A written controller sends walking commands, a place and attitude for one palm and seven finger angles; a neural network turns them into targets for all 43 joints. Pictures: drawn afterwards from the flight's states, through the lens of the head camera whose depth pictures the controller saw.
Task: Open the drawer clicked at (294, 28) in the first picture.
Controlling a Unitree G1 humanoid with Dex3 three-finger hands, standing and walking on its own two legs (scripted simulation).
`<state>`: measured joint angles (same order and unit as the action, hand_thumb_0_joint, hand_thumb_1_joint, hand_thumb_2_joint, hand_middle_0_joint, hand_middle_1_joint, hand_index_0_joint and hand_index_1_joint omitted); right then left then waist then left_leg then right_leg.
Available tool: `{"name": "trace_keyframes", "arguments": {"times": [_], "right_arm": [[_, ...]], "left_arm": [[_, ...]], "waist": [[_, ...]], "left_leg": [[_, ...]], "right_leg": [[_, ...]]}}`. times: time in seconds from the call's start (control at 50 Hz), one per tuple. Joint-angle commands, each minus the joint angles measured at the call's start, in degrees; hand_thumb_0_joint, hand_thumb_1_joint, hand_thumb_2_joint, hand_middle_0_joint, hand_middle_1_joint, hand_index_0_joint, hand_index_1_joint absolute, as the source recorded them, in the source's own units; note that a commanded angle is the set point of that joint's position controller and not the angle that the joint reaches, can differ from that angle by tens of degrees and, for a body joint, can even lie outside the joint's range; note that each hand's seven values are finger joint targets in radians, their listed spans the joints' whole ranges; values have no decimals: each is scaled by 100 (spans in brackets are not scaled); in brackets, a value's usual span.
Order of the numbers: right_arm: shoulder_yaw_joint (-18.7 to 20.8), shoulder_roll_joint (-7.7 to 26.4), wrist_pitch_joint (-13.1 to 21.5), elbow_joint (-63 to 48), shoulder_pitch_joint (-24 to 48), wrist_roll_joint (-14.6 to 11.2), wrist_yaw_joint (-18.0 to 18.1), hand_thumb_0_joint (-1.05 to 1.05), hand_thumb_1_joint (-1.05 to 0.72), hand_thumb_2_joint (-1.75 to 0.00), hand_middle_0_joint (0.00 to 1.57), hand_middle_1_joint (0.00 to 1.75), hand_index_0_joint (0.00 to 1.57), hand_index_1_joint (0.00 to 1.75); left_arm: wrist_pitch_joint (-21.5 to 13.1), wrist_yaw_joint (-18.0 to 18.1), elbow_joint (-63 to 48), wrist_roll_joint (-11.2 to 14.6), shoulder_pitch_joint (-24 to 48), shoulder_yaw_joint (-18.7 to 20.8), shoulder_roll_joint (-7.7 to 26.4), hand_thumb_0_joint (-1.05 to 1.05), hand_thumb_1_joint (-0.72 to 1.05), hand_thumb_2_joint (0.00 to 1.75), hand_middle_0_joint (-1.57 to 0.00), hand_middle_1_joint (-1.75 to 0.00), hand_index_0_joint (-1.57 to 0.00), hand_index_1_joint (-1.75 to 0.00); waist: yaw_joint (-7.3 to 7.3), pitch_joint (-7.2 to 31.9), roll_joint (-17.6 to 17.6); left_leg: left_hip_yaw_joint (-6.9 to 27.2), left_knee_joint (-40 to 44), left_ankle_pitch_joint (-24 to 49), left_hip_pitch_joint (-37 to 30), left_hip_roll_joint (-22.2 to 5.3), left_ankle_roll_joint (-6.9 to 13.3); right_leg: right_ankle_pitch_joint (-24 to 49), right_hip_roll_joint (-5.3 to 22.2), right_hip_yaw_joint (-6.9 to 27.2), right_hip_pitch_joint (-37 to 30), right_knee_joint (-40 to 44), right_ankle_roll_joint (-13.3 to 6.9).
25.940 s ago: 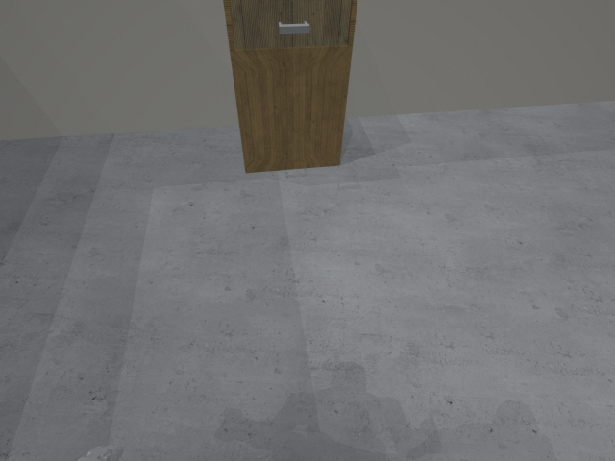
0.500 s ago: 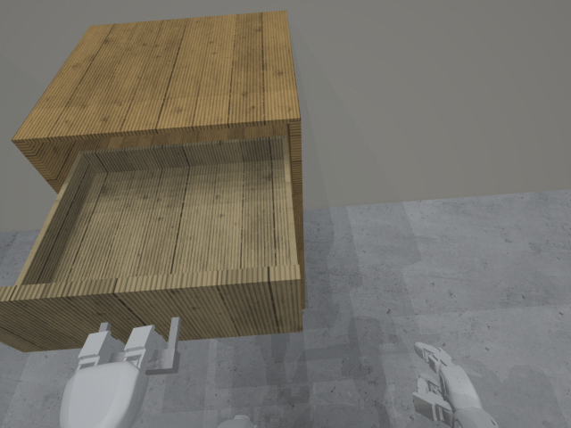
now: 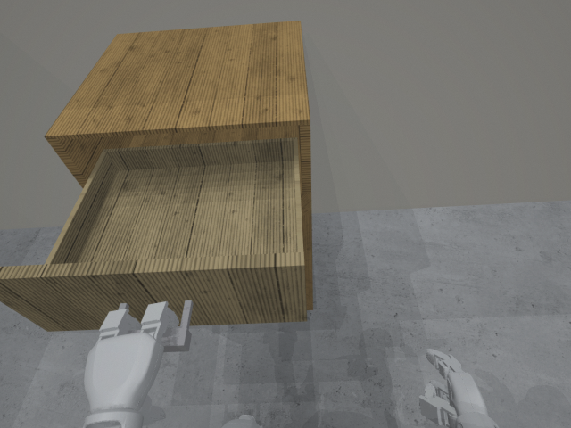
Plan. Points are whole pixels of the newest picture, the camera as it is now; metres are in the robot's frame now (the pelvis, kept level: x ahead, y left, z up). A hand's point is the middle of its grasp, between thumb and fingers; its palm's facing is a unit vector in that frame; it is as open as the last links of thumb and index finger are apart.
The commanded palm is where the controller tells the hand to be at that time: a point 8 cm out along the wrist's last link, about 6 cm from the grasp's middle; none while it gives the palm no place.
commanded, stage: lift the hand off the handle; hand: left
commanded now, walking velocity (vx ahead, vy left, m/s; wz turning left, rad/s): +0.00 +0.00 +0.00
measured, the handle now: (151, 325) +0.26 +0.22 +0.00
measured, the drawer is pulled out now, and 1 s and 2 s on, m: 0.30 0.30 0.30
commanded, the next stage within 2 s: draw the hand back to the body in 1.68 s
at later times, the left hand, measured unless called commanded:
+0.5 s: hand (149, 360) +0.21 +0.22 -0.01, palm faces +0.02 -0.10 -0.99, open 13.8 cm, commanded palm +0.19 +0.22 +0.05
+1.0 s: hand (124, 340) +0.22 +0.22 +0.06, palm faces +0.04 -0.15 -0.99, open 13.6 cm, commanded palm +0.19 +0.22 +0.12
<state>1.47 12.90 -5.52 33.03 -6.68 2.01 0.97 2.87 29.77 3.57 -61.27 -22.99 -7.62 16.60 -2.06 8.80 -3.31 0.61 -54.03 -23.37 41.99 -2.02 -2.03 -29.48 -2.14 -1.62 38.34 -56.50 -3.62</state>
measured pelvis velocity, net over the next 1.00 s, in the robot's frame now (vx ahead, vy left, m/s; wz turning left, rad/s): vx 0.01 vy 0.02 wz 0.00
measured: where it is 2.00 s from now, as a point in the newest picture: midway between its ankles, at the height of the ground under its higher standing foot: outside the picture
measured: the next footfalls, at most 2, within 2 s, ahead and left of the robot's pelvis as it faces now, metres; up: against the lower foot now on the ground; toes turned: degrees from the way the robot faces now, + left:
none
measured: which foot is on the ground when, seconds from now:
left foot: down 0.00-1.00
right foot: down 0.00-1.00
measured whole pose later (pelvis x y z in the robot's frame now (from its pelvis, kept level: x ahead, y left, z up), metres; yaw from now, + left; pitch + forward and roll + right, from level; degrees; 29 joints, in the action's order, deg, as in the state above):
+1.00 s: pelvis +0.01 +0.02 +0.03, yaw +0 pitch +6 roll +0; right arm 0.7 13.0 -5.8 32.5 -5.9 0.9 0.4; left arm 7.5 20.0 -8.1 -57.8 -22.5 -10.2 18.5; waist -4.3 5.9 -4.7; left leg 0.1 -44.1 -20.3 29.5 -0.9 -1.0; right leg -25.7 -1.2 -1.0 25.3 -45.2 -2.0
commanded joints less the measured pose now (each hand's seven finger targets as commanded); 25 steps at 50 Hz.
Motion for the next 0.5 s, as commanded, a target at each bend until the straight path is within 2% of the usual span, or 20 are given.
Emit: {"name": "trace_keyframes", "arguments": {"times": [0.0, 0.04, 0.06, 0.08, 0.1, 0.14, 0.16, 0.18, 0.24, 0.28, 0.3, 0.34, 0.36, 0.38, 0.44, 0.48], "right_arm": [[153, 509, 278, -937, 671, 17, 1, 0, -90, -90, 20, 30, 20, 30], [146, 510, 268, -928, 666, 2, 17, 0, -90, -90, 20, 30, 20, 30], [137, 498, 268, -921, 683, 15, 8, 0, -90, -90, 20, 30, 20, 30], [144, 512, 265, -921, 674, 4, 14, 0, -90, -90, 20, 30, 20, 30], [150, 514, 263, -893, 684, 17, 20, 0, -90, -90, 20, 30, 20, 30], [153, 516, 264, -903, 665, 14, 24, 0, -90, -90, 20, 30, 20, 30], [145, 511, 255, -885, 660, 16, 23, 0, -90, -90, 20, 30, 20, 30], [159, 504, 255, -874, 660, 12, 35, 0, -90, -90, 20, 30, 20, 30], [147, 517, 264, -819, 673, 9, 85, 0, -90, -90, 20, 30, 20, 30], [144, 510, 262, -785, 677, -7, 105, 0, -90, -90, 20, 30, 20, 30], [141, 509, 263, -773, 665, -4, 119, 0, -90, -90, 20, 30, 20, 30], [140, 516, 260, -723, 640, -9, 147, 0, -90, -90, 20, 30, 20, 30], [147, 501, 277, -735, 637, -9, 147, 0, -90, -90, 20, 30, 20, 30], [153, 496, 271, -754, 640, -23, 159, 0, -90, -90, 20, 30, 20, 30], [136, 493, 259, -816, 675, -28, 161, 0, -90, -90, 20, 30, 20, 30], [126, 480, 260, -821, 686, -42, 161, 0, -90, -90, 20, 30, 20, 30]], "left_arm": [[93, 264, -972, 16, 136, 682, 821, 0, -50, 30, -30, -120, -30, -120], [123, 258, -873, 34, 127, 797, 920, 0, -50, 30, -30, -120, -30, -120], [138, 251, -755, 13, 86, 659, 782, 0, -50, 30, -30, -120, -30, -120], [136, 242, -789, 9, 279, 618, 773, 0, -50, 30, -30, -120, -30, -120], [126, 249, -828, -28, 467, 682, 859, 0, -50, 30, -30, -120, -30, -120], [164, 271, -825, -49, 502, 648, 839, 0, -50, 30, -30, -120, -30, -120], [176, 278, -840, -60, 604, 611, 825, 0, -50, 30, -30, -120, -30, -120], [189, 282, -771, -74, 682, 561, 793, 0, -50, 30, -30, -120, -30, -120], [233, 271, -650, -31, 795, 668, 893, 0, -50, 30, -30, -120, -30, -120], [228, 260, -648, -44, 1103, 581, 856, 0, -50, 30, -30, -120, -30, -120], [241, 260, -633, -40, 1115, 633, 907, 0, -50, 30, -30, -120, -30, -120], [260, 263, -591, -61, 1358, 641, 944, 0, -50, 30, -30, -120, -30, -120], [254, 267, -621, -42, 1284, 581, 875, 0, -50, 30, -30, -120, -30, -120], [252, 260, -691, -17, 1247, 675, 976, 0, -50, 30, -30, -120, -30, -120], [301, 224, -1102, 57, 1210, 645, 1003, 0, -50, 30, -30, -120, -30, -120], [314, 194, -1194, 105, 1010, 729, 1067, 0, -50, 30, -30, -120, -30, -120]], "waist": [[-98, 794, 324], [-98, 773, 398], [-100, 747, 486], [-54, 673, 461], [-62, 761, 430], [-57, 840, 251], [-57, 924, 267], [-17, 783, 313], [-21, 894, 545], [18, 820, 422], [-11, 894, 453], [23, 960, 393], [-11, 1039, 332], [-32, 1028, 415], [-71, 1219, 204], [-99, 1099, 252]], "left_leg": [[-201, 379, 650, -901, 422, 366], [-185, 394, 633, -856, 426, 363], [-183, 375, 582, -811, 429, 362], [-170, 384, 519, -781, 418, 368], [-182, 359, 559, -829, 412, 367], [-169, 385, 604, -898, 413, 360], [-174, 381, 590, -935, 413, 364], [-174, 373, 566, -927, 405, 371], [-158, 361, 564, -837, 412, 382], [-168, 374, 494, -866, 416, 390], [-174, 379, 494, -877, 421, 394], [-154, 402, 522, -923, 410, 379], [-176, 398, 559, -977, 412, 389], [-179, 422, 573, -1006, 418, 393], [-181, 556, 742, -1249, 420, 382], [-194, 615, 817, -1326, 413, 389]], "right_leg": [[1940, 90, 357, -227, 1265, 178], [1936, 82, 384, -293, 1284, 173], [1850, 83, 374, -223, 1262, 191], [1761, 85, 348, -165, 1276, 190], [1778, 84, 357, -141, 1263, 190], [1792, 72, 337, -160, 1237, 162], [1729, 72, 295, -145, 1211, 171], [1708, 65, 295, -67, 1247, 175], [1821, 86, 331, -223, 1275, 204], [1682, 97, 338, -133, 1312, 209], [1648, 92, 333, -185, 1322, 214], [1626, 81, 325, -170, 1303, 197], [1706, 93, 330, -221, 1302, 206], [1712, 82, 331, -285, 1346, 205], [1829, 79, 282, -483, 1393, 185], [1946, 74, 286, -547, 1469, 188]]}}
